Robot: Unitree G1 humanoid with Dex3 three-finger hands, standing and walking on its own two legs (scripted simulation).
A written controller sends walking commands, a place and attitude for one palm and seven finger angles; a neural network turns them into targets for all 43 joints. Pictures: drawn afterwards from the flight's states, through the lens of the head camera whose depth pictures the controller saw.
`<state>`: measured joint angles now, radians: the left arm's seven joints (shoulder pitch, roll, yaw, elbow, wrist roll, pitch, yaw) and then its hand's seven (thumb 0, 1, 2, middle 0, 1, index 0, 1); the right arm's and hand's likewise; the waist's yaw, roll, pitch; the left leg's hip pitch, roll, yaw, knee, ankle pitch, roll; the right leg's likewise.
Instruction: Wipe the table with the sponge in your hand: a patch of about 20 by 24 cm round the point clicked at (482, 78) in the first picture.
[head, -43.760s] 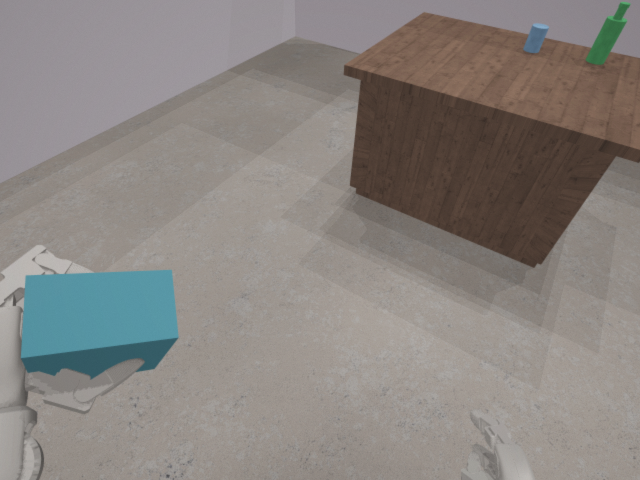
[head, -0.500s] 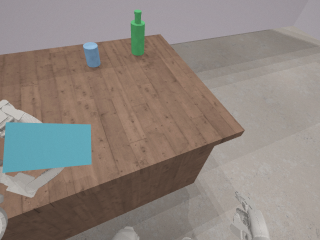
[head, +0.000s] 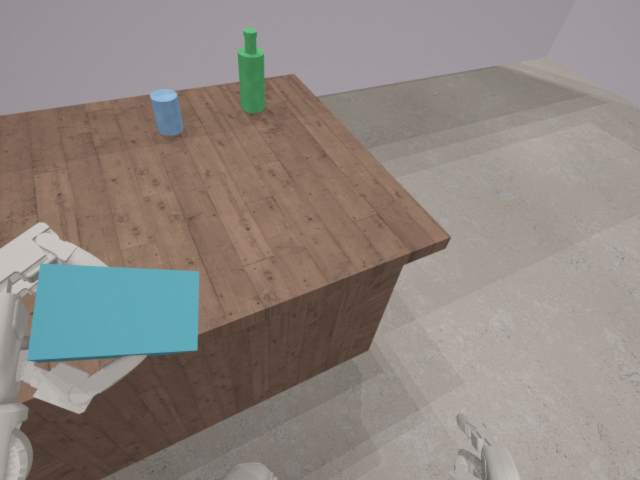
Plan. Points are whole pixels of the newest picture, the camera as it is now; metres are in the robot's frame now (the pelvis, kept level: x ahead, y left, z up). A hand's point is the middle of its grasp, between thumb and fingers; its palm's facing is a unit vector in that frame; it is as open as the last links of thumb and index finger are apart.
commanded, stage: step back with the hand held close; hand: left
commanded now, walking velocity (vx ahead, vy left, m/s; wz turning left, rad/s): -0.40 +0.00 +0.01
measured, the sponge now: (136, 318) +0.23 +0.19 +0.16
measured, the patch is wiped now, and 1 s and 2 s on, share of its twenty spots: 1.00 1.00 1.00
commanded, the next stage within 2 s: stop stepping back and stand still in 0.08 s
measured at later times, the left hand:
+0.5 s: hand out of the picture +0.06 +0.22 +0.17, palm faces +0.40 -0.85 -0.33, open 10.0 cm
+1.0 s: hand out of the picture -0.03 +0.18 +0.17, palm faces +0.38 -0.86 -0.34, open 10.0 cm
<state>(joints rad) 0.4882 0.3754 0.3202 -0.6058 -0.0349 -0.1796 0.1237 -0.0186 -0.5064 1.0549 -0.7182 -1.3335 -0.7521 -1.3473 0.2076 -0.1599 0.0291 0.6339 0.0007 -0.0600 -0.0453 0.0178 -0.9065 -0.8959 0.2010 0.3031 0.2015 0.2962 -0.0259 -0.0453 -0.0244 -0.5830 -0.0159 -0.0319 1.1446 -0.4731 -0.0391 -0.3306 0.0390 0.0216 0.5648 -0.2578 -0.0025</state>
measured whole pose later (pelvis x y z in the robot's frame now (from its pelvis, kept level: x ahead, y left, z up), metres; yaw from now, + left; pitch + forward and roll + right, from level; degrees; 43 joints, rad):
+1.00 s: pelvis -0.24 -0.05 -0.01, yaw +1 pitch -2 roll -1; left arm 0.42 0.34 0.32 -0.47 -0.05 -0.14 0.10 -0.02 -0.51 1.05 -0.72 -1.33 -0.75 -1.35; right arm 0.26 -0.21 0.02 0.72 0.03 -0.08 -0.03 0.02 -0.91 -0.90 0.20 0.30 0.20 0.30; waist -0.02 0.01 -0.06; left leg -0.49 0.02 -0.01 1.16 -0.39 0.04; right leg -0.40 0.02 -0.11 0.66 -0.24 -0.07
